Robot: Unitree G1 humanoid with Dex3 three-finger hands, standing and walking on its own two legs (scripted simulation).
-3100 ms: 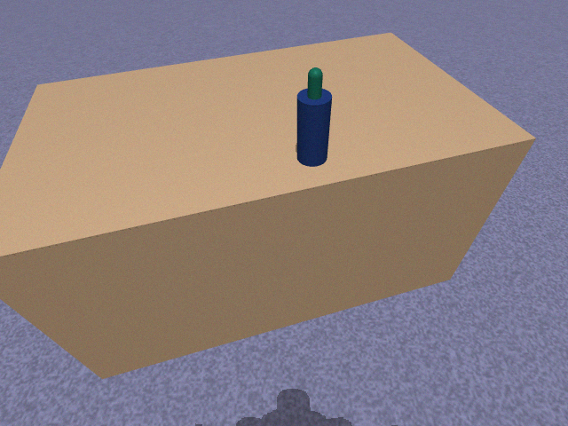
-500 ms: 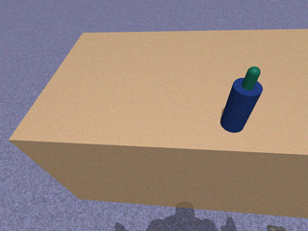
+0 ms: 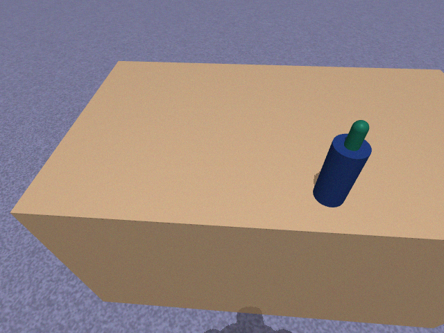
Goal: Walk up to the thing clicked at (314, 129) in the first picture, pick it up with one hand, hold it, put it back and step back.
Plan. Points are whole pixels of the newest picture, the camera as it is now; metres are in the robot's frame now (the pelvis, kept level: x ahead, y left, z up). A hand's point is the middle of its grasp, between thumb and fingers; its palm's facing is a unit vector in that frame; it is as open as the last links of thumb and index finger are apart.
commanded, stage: walk up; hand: right
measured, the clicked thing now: (343, 163) +0.47 -0.24 +0.03
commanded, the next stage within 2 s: stand in 0.56 s
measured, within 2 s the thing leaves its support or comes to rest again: neither
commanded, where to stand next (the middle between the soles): +0.06 -0.01 m, yaw -3 degrees
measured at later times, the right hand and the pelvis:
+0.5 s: hand out of the picture +0.10 -0.25 -0.15, palm faces -0.01 +0.95 -0.32, open 7.4 cm; pelvis +0.01 +0.00 +0.00, yaw +0 degrees
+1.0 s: hand out of the picture +0.10 -0.27 -0.16, palm faces -0.01 +0.94 -0.33, open 7.4 cm; pelvis +0.02 -0.01 +0.00, yaw +0 degrees
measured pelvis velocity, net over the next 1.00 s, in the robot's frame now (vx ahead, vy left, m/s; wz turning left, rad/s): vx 0.02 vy -0.01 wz -0.01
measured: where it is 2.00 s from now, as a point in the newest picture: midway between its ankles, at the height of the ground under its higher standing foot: outside the picture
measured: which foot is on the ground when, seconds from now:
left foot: down 0.00-1.00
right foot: down 0.00-1.00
